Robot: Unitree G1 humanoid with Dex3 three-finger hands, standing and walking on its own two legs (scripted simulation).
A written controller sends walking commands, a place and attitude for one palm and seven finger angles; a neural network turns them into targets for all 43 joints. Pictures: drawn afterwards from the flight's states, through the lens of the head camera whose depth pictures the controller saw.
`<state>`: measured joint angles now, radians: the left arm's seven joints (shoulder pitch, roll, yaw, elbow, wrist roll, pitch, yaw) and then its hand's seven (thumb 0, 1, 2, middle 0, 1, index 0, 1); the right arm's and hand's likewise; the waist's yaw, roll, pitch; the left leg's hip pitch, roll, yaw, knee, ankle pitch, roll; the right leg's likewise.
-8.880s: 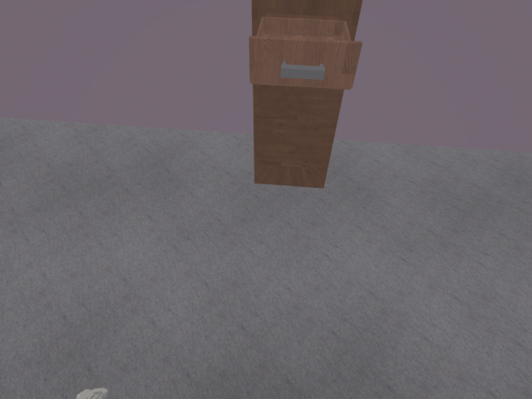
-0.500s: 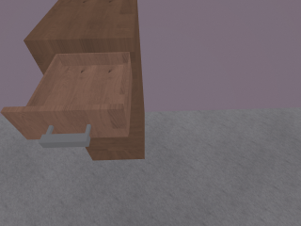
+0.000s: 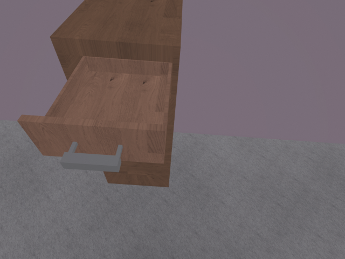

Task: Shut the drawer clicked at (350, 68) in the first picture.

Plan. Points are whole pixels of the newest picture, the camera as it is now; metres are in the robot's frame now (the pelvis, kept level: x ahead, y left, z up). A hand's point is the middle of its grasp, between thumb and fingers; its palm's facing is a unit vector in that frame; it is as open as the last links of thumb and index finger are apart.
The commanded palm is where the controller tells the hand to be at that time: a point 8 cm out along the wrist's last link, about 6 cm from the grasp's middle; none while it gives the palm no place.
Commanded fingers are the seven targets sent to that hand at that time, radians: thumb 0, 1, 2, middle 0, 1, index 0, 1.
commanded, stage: come to a stop and stand still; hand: left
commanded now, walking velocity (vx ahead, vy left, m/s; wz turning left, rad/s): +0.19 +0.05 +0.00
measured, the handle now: (94, 154) +0.33 +0.22 +0.04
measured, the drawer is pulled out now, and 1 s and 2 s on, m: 0.28 0.28 0.28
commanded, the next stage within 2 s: look again from close up in 0.94 s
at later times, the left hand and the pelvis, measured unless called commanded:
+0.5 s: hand out of the picture +0.12 +0.15 -0.16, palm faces +0.05 -0.97 -0.22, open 7.2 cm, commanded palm none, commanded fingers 0.00 0.90 0.90 -0.20 -0.30 -0.20 -0.30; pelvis +0.03 -0.03 +0.00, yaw +2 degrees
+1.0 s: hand out of the picture -0.01 +0.14 -0.16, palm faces +0.02 -0.98 -0.21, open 7.4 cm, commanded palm none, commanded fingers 0.00 0.90 0.90 -0.20 -0.30 -0.20 -0.30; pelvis +0.02 -0.02 +0.00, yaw +1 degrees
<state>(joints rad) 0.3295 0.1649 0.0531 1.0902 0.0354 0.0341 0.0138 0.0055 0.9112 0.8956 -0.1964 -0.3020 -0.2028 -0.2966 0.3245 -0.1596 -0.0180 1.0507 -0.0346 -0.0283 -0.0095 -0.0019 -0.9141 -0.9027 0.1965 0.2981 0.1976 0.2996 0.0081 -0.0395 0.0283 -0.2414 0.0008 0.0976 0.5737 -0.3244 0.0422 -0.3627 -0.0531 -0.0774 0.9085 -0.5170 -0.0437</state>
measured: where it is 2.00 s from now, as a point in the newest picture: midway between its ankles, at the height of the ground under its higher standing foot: outside the picture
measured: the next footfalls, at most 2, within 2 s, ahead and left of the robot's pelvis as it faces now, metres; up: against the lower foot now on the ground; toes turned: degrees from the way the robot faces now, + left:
right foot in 0.26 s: +0.13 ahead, -0.11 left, +0.00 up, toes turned -4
left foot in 0.64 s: +0.03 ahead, +0.11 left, +0.00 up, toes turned +3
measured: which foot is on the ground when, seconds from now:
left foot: down 0.00-0.30, up 0.32-0.62, down 0.64-1.00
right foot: up 0.00-0.24, down 0.26-0.66, up 0.68-0.86, down 0.88-1.00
